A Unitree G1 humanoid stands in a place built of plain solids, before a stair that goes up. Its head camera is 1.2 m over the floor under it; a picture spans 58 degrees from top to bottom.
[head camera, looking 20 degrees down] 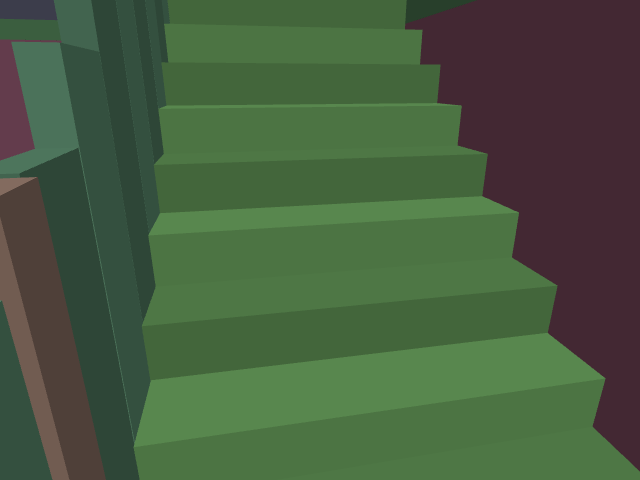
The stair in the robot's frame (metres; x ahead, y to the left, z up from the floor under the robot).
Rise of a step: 0.18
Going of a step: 0.26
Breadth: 1.34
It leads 11 degrees to the left of straight ahead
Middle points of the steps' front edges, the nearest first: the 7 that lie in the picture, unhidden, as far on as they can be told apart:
0.95 -0.20 0.37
1.20 -0.15 0.55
1.45 -0.10 0.73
1.71 -0.05 0.92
1.96 0.00 1.10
2.21 0.05 1.29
2.47 0.10 1.47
